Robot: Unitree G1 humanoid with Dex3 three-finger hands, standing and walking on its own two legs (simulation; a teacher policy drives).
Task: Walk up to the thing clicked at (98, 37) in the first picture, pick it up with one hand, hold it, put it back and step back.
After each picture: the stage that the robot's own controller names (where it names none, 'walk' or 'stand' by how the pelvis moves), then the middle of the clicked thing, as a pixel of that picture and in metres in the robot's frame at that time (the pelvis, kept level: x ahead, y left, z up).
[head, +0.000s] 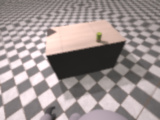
stand; (98, 37) +0.96 -0.05 -0.10
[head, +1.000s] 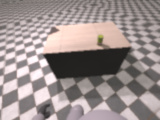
walk; (100, 40) +0.87 -0.03 -0.07
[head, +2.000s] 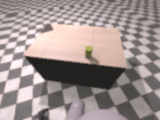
walk; (88, 52) +0.60 +0.11 -0.08
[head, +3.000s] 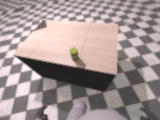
stand; (74, 54) +0.51 +0.21 -0.06
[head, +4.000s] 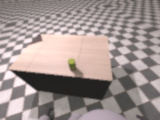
stand; (72, 65) +0.49 +0.21 -0.10
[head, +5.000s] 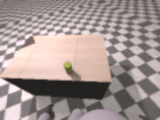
stand; (68, 68) +0.43 +0.23 -0.09
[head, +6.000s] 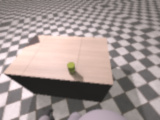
stand; (71, 68) +0.45 +0.20 -0.10
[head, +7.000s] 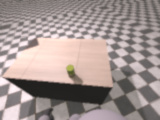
stand; (70, 71) +0.42 +0.21 -0.10
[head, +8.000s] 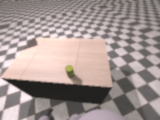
stand; (70, 71) +0.42 +0.21 -0.10
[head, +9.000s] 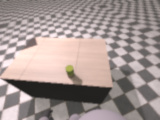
stand; (70, 71) +0.42 +0.21 -0.10
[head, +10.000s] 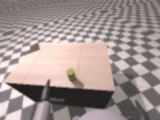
rise first; (71, 75) +0.40 +0.21 -0.10
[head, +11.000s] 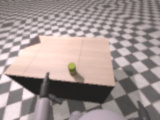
go down; (72, 69) +0.43 +0.20 -0.09
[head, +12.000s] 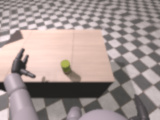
go down; (66, 67) +0.41 +0.19 -0.03
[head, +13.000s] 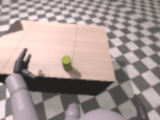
approach; (66, 63) +0.41 +0.19 -0.03
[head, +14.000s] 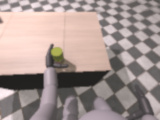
close; (58, 56) +0.44 +0.20 +0.01
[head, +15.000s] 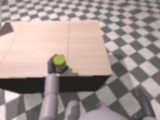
lift; (60, 64) +0.38 +0.19 +0.04
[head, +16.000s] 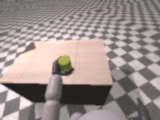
lift; (66, 66) +0.32 +0.17 +0.14
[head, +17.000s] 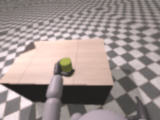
hold; (67, 67) +0.33 +0.17 +0.11
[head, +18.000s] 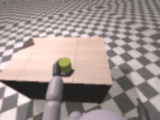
hold; (66, 67) +0.32 +0.18 +0.11
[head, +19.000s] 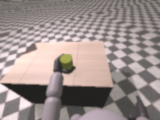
crouch; (67, 64) +0.33 +0.17 +0.15
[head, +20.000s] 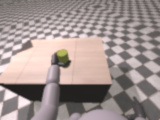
crouch; (64, 59) +0.40 +0.20 +0.11
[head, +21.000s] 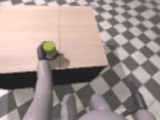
lower; (51, 51) +0.47 +0.22 +0.02
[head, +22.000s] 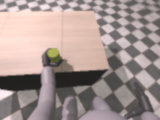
lower; (55, 57) +0.43 +0.21 +0.01
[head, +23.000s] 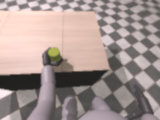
lower; (55, 56) +0.44 +0.21 +0.01
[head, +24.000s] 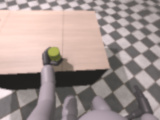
lower; (55, 56) +0.44 +0.21 +0.01
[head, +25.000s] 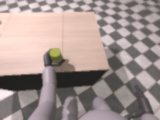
loosen; (56, 57) +0.44 +0.20 +0.01
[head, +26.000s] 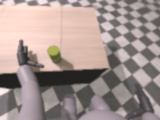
rise; (55, 55) +0.44 +0.21 +0.01
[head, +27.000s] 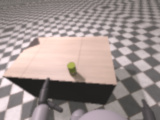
sink last; (72, 69) +0.42 +0.20 -0.05
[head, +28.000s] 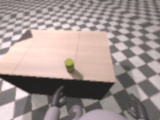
stand; (69, 66) +0.42 +0.20 -0.03
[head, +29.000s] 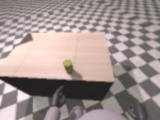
stand; (68, 67) +0.42 +0.21 -0.03
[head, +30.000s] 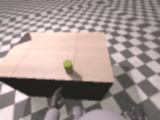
stand; (68, 67) +0.42 +0.20 -0.03
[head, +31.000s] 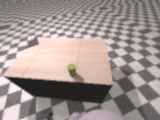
stand; (72, 70) +0.44 +0.20 -0.10
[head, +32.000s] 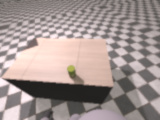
stand; (71, 72) +0.42 +0.19 -0.10
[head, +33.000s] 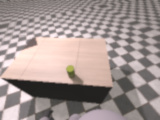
stand; (71, 72) +0.41 +0.20 -0.10
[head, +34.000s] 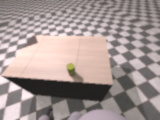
walk; (71, 70) +0.42 +0.20 -0.10
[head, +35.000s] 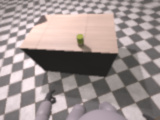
walk; (80, 41) +0.68 +0.15 -0.07
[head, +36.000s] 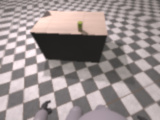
walk; (80, 26) +1.05 +0.19 -0.08
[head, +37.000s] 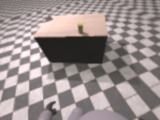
stand; (80, 28) +1.05 +0.21 -0.08
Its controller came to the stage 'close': yes
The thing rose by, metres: 0.23
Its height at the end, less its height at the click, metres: +0.00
